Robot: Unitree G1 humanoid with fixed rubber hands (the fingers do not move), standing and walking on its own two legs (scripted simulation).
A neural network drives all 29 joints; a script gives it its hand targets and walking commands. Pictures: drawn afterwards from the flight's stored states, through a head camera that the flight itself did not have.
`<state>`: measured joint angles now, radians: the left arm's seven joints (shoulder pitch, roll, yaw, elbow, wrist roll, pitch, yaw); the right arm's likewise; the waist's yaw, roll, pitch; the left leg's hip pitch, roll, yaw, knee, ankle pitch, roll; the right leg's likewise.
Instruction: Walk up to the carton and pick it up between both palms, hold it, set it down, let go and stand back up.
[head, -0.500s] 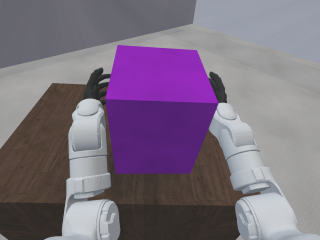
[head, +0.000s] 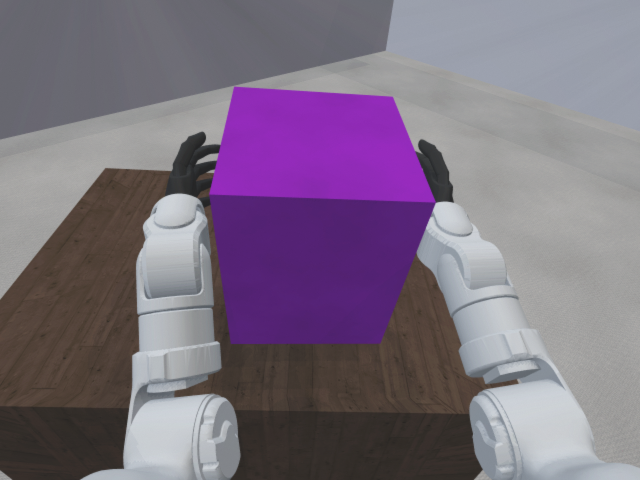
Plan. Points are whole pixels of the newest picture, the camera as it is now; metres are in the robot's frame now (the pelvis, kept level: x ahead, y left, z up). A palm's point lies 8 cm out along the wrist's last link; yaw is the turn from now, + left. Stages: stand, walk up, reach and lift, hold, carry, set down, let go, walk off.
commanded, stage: hold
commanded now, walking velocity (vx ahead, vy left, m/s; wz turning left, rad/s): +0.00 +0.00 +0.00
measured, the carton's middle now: (310, 221) +0.38 +0.01 +0.17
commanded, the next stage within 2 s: none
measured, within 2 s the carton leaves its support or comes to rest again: neither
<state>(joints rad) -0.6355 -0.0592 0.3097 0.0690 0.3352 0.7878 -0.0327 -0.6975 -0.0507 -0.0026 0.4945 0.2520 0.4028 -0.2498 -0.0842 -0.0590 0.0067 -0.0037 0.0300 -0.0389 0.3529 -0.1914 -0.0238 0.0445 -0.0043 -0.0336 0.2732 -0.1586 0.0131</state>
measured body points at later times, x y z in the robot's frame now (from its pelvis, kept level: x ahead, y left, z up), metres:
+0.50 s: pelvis -0.01 +0.00 +0.00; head -0.07 +0.03 +0.45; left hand +0.37 +0.16 +0.22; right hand +0.37 -0.14 +0.21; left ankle +0.01 +0.13 -0.75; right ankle +0.01 -0.13 -0.75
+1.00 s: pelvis +0.00 +0.00 +0.00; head -0.06 +0.03 +0.45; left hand +0.37 +0.16 +0.22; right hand +0.37 -0.14 +0.21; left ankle +0.01 +0.13 -0.75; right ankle +0.01 -0.13 -0.75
